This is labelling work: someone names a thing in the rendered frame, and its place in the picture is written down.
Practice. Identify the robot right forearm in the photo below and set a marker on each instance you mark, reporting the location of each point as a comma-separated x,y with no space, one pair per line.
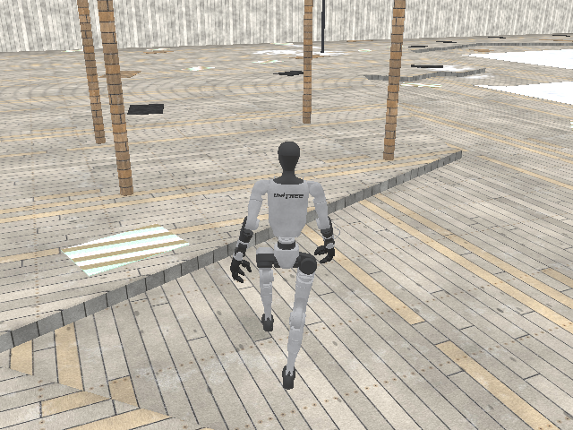
328,237

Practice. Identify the humanoid robot torso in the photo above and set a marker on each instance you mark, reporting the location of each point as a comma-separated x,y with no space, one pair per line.
287,217

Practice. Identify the robot left hand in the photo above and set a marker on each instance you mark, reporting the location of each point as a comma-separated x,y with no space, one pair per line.
235,269

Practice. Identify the robot right shin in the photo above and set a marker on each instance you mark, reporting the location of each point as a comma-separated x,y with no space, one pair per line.
293,346

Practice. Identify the robot left forearm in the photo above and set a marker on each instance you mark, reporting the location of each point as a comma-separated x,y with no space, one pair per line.
243,242

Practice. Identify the left robot upper arm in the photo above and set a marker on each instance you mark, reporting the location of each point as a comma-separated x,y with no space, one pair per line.
260,188

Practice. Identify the right robot upper arm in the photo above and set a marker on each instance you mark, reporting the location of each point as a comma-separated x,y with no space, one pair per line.
320,204

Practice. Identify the robot right hand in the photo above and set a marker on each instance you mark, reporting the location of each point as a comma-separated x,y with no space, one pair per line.
323,250

